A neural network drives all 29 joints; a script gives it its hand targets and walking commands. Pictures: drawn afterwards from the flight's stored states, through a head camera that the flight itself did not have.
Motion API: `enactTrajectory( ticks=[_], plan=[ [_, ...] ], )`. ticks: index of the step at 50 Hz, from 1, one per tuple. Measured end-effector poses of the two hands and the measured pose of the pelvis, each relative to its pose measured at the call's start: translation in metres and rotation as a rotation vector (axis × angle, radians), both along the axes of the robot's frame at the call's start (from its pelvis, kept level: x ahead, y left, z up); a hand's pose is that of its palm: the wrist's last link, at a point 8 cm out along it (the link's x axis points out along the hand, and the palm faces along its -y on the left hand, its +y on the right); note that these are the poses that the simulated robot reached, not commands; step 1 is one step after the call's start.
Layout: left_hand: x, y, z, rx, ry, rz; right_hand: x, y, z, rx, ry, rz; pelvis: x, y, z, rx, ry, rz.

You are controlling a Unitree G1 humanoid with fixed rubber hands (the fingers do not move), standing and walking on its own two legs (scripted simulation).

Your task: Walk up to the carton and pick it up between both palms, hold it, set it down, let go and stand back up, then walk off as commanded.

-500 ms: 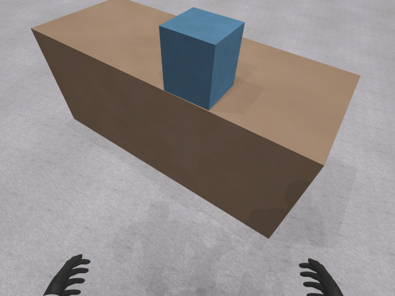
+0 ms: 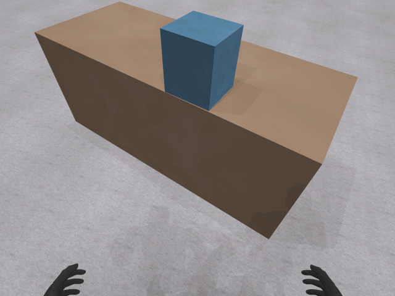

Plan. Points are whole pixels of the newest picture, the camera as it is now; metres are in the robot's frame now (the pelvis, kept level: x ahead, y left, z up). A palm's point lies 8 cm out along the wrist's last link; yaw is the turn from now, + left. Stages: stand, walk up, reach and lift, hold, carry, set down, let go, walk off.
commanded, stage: stand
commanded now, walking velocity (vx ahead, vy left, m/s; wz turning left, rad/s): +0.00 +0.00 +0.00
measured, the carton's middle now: (201, 61) +0.90 +0.00 +0.01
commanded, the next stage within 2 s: none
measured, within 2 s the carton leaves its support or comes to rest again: neither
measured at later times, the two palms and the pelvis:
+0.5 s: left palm out of the picture +0.10 +0.28 -0.09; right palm out of the picture +0.10 -0.29 -0.09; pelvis -0.01 -0.01 +0.00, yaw +0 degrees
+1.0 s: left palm out of the picture +0.09 +0.29 -0.09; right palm out of the picture +0.09 -0.29 -0.09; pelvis -0.02 -0.01 +0.01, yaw +0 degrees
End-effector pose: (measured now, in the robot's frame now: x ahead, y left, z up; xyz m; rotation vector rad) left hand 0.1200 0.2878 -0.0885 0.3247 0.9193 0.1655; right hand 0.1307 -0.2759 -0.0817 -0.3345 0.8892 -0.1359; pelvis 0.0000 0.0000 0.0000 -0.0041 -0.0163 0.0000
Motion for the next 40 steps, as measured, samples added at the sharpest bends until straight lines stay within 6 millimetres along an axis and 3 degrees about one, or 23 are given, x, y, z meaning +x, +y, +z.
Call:
enactTrajectory(
  ticks=[12, 40],
  plan=[
    [-0.016, 0.000, -0.001, 0.007, 0.028, 0.014, -0.013, -0.005, -0.005, 0.005, 0.025, -0.006, -0.008, -0.004, 0.001, 0.006, -0.011, 0.001],
    [-0.023, -0.003, -0.003, 0.010, 0.071, 0.019, -0.038, -0.014, -0.012, 0.005, 0.097, -0.033, -0.015, -0.008, 0.004, 0.014, -0.011, 0.002]
  ],
)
